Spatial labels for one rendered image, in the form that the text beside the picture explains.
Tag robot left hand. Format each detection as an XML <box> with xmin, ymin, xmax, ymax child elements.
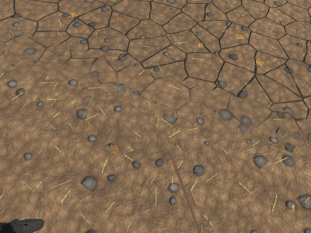
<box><xmin>0</xmin><ymin>218</ymin><xmax>44</xmax><ymax>233</ymax></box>

